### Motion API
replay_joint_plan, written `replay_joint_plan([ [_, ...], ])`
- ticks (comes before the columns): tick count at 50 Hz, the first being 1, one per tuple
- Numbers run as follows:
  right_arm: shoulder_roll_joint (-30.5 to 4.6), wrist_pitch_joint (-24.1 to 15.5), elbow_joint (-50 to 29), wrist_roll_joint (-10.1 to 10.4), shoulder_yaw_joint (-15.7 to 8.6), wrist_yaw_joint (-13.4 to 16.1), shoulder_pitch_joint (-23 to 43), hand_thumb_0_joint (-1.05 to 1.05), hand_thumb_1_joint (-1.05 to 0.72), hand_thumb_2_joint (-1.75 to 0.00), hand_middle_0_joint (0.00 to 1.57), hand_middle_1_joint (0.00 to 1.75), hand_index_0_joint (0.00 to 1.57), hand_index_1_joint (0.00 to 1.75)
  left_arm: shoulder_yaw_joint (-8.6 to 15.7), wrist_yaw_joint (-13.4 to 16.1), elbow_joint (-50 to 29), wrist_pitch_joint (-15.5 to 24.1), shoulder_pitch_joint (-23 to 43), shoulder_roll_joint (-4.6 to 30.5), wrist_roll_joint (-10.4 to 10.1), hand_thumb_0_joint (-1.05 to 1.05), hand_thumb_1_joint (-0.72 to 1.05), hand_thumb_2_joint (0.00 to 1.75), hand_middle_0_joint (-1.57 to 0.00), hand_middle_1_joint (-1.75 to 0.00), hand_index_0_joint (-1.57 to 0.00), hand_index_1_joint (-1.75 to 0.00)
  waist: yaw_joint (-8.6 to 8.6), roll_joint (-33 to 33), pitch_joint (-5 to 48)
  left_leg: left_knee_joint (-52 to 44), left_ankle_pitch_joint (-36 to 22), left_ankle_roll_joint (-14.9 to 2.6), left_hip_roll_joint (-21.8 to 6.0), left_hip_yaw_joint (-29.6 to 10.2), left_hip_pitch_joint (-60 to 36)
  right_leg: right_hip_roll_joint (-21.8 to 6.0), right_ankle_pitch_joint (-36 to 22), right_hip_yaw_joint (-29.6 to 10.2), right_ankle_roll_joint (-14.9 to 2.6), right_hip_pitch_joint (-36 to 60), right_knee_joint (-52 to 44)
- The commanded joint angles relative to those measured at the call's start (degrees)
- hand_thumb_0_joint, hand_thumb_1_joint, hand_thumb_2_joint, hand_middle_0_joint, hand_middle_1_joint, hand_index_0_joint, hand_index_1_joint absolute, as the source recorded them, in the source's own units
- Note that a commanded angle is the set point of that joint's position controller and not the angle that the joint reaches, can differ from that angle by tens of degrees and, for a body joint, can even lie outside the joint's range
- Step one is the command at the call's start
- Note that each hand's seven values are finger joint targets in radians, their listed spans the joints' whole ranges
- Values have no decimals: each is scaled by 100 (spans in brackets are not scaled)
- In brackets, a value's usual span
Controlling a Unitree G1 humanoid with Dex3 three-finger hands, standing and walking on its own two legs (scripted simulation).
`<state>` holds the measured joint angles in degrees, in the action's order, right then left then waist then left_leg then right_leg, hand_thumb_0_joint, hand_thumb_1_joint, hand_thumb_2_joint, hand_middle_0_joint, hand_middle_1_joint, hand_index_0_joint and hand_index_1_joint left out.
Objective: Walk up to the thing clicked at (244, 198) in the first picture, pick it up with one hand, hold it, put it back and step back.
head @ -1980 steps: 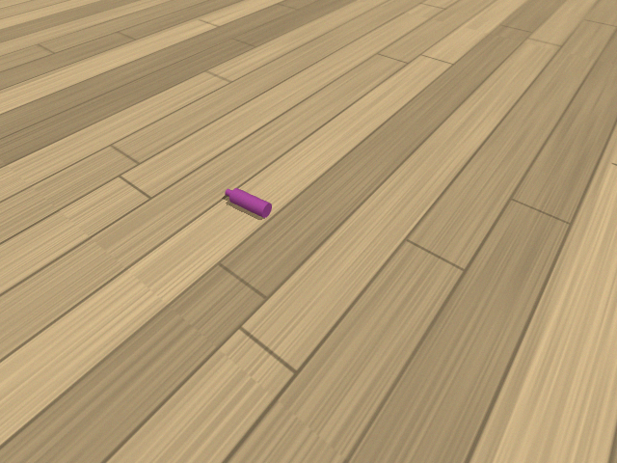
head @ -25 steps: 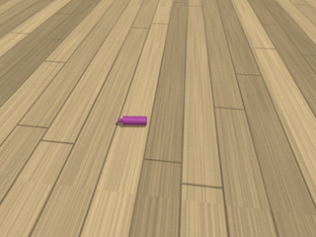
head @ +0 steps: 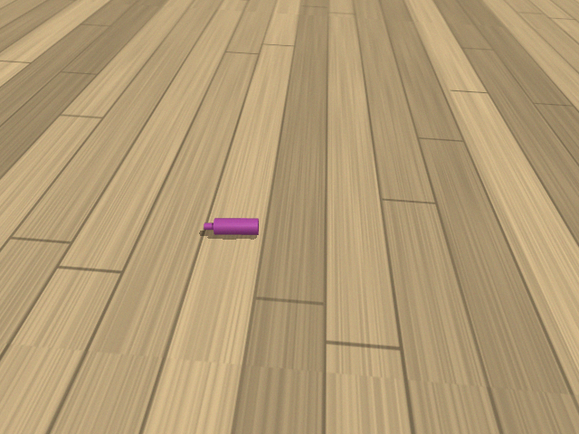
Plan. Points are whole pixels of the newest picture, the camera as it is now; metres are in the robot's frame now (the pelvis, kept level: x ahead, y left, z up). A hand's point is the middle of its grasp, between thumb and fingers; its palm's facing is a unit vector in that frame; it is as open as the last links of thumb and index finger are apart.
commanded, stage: step back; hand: left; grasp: from above
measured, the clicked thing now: (231, 226) +1.07 +0.24 -0.73
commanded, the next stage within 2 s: stand in 0.26 s
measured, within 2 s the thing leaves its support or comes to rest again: neither
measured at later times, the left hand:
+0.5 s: hand out of the picture +0.12 +0.24 -0.13, palm faces -0.02 -0.94 -0.34, open 7.4 cm
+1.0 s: hand out of the picture +0.05 +0.24 -0.14, palm faces -0.01 -0.94 -0.35, open 7.4 cm
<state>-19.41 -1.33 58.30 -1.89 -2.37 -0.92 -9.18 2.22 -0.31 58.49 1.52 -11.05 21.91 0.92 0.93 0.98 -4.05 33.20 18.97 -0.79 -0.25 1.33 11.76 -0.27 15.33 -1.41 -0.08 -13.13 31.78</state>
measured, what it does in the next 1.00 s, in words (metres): stands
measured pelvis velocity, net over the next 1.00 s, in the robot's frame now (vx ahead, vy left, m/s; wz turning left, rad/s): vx -0.01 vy -0.01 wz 0.02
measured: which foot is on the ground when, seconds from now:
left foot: down 0.00-1.00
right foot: down 0.00-1.00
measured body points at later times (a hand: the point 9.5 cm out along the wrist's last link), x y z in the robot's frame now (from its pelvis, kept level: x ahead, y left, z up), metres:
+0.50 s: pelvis +0.01 +0.00 +0.01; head +0.03 +0.00 +0.46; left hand +0.12 +0.29 -0.11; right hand +0.11 -0.30 -0.12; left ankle -0.01 +0.11 -0.73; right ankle +0.01 -0.13 -0.73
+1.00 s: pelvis -0.01 -0.01 +0.02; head +0.00 -0.02 +0.47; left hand +0.05 +0.29 -0.11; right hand +0.07 -0.31 -0.12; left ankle -0.01 +0.11 -0.73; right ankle +0.01 -0.13 -0.73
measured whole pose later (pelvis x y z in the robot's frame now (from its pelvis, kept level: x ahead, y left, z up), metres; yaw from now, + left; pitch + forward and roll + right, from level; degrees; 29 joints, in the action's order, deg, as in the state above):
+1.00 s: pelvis -0.01 -0.01 +0.02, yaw +1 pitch -2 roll +0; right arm -20.0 -0.9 66.5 -0.7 -0.5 -0.9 -6.1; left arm -0.2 -0.5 66.4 1.1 -6.7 20.0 0.6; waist 0.1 -0.8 -3.1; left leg 17.1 9.7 0.6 -0.5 0.3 5.0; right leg -0.1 8.7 -0.2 0.0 -7.1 18.2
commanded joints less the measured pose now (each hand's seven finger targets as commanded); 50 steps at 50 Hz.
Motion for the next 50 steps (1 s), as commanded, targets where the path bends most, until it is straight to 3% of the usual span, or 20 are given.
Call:
replay_joint_plan([
  [1, -1171, -89, -414, 167, -257, 168, 153, 0, -90, -90, 20, 30, 20, 30, 316, 114, -315, 235, 106, 1359, -30, 0, 90, 90, -20, -30, -20, -30, -63, -328, 934, -212, -2058, -16, -436, -412, 83, -729, -2232, -821, -517, 888, -260],
  [3, -1257, -88, -330, 93, -294, 182, 225, 0, -90, -90, 20, 30, 20, 30, 264, 119, -390, 201, 298, 1270, -35, 0, 90, 90, -20, -30, -20, -30, -50, -259, 808, -327, -1840, -79, -499, -457, -4, -776, -2048, -785, -569, 667, -152],
  [7, -1275, -94, -271, 104, -279, 166, 427, 0, -90, -90, 20, 30, 20, 30, 186, 130, -338, 137, 536, 1100, -20, 0, 90, 90, -20, -30, -20, -30, -25, -102, 627, -620, -1982, -293, -711, -664, -124, -464, -1764, -421, -359, 346, -102],
  [9, -1260, -92, -219, 113, -258, 174, 437, 0, -90, -90, 20, 30, 20, 30, 182, 128, -315, 131, 622, 1119, -23, 0, 90, 90, -20, -30, -20, -30, -31, -39, 625, -663, -2115, -268, -712, -634, -34, -473, -1872, -456, -329, 508, -121],
  [12, -1261, -72, -184, 98, -276, 172, 568, 0, -90, -90, 20, 30, 20, 30, 185, 134, -263, 130, 660, 1179, -12, 0, 90, 90, -20, -30, -20, -30, -36, 21, 583, -600, -1744, -219, -587, -499, 65, -543, -1842, -524, -367, 643, -272],
  [13, -1246, -77, -101, 183, -176, 156, 590, 0, -90, -90, 20, 30, 20, 30, 64, 118, -144, 93, 824, 996, -110, 0, 90, 90, -20, -30, -20, -30, -99, 67, 512, -1052, -1972, -195, -667, -747, -174, -637, -2060, -591, -267, 496, -594],
  [16, -1285, -108, 20, 181, -156, 145, 618, 0, -90, -90, 20, 30, 20, 30, 36, 124, -84, 77, 892, 963, -121, 0, 90, 90, -20, -30, -20, -30, -99, -36, 775, -1102, -2865, -122, -730, -673, -670, -621, -2573, -448, -174, 818, -717],
  [21, -1219, -109, 160, 196, -101, 160, 657, 0, -90, -90, 20, 30, 20, 30, 15, 132, 83, 76, 951, 961, -99, 0, 90, 90, -20, -30, -20, -30, -110, -84, 974, -1335, -3300, -43, -748, -571, -950, -642, -2775, -350, -118, 1147, -944],
  [23, -1217, -102, 180, 191, -82, 155, 794, 0, -90, -90, 20, 30, 20, 30, 18, 126, 159, 48, 1003, 981, -97, 0, 90, 90, -20, -30, -20, -30, -88, -195, 807, -1532, -2629, -29, -726, -574, -879, -649, -2190, -385, -83, 1049, -1180],
  [29, -1191, -68, 296, 167, -51, 123, 876, 0, -90, -90, 20, 30, 20, 30, -3, 90, 303, 62, 1052, 960, -54, 0, 90, 90, -20, -30, -20, -30, -95, -130, 513, -1862, -1411, -3, -692, -590, -687, -647, -1260, -431, -66, 792, -1568],
  [32, -1205, -77, 349, 157, -50, 105, 817, 0, -90, -90, 20, 30, 20, 30, -1, 83, 337, 85, 1091, 988, -43, 0, 90, 90, -20, -30, -20, -30, -142, -122, 502, -1896, -1247, 9, -704, -598, -688, -681, -1146, -470, -72, 747, -1656],
  [35, -1220, -94, 368, 142, -52, 109, 812, 0, -90, -90, 20, 30, 20, 30, 9, 80, 366, 105, 1028, 995, -35, 0, 90, 90, -20, -30, -20, -30, -133, -109, 630, -1852, -1446, -4, -718, -581, -747, -722, -1483, -506, -85, 817, -1658],
  [44, -1243, -78, 462, 123, -26, 93, 646, 0, -90, -90, 20, 30, 20, 30, -3, 62, 448, 67, 860, 1014, -52, 0, 90, 90, -20, -30, -20, -30, -103, -130, 342, -1995, -702, -1, -693, -653, -536, -643, -514, -507, -91, 476, -1773],
  [47, -1259, -91, 452, 125, -13, 99, 623, 0, -90, -90, 20, 30, 20, 30, -11, 53, 449, 74, 775, 997, -51, 0, 90, 90, -20, -30, -20, -30, -82, -78, 488, -1941, -993, -19, -714, -652, -558, -682, -959, -509, -105, 636, -1702],
  [49, -1204, -83, 465, 128, 10, 94, 516, 0, -90, -90, 20, 30, 20, 30, -7, 60, 451, 73, 819, 1070, -54, 0, 90, 90, -20, -30, -20, -30, -132, -7, 403, -1974, -851, 2, -686, -659, -499, -657, -644, -508, -101, 544, -1742],
  [50, -1252, -86, 453, 127, -1, 97, 555, 0, -90, -90, 20, 30, 20, 30, -15, 61, 436, 75, 792, 1029, -48, 0, 90, 90, -20, -30, -20, -30, -112, -27, 461, -1925, -928, -33, -733, -669, -547, -675, -798, -506, -109, 594, -1710],
])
